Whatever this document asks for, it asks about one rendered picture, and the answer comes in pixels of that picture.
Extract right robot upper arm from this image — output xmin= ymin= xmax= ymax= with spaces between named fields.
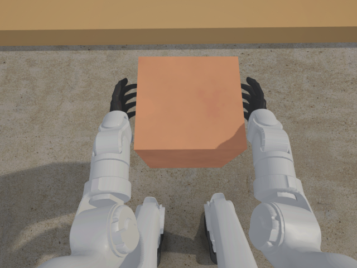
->
xmin=248 ymin=201 xmax=357 ymax=268

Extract left robot forearm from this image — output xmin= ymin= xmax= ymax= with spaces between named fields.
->
xmin=69 ymin=111 xmax=133 ymax=249

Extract robot left hand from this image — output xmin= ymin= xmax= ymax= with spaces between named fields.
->
xmin=110 ymin=78 xmax=137 ymax=119

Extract robot right thigh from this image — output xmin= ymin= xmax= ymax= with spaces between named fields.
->
xmin=204 ymin=198 xmax=258 ymax=268

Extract right robot forearm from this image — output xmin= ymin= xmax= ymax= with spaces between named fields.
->
xmin=247 ymin=109 xmax=321 ymax=231

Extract left robot upper arm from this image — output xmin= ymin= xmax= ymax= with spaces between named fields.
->
xmin=37 ymin=203 xmax=139 ymax=268

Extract right robot foot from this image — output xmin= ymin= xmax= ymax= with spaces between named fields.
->
xmin=204 ymin=217 xmax=218 ymax=264

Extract robot right hand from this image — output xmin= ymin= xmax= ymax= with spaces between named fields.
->
xmin=241 ymin=77 xmax=267 ymax=121

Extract carton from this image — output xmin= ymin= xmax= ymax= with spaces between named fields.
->
xmin=134 ymin=56 xmax=247 ymax=168

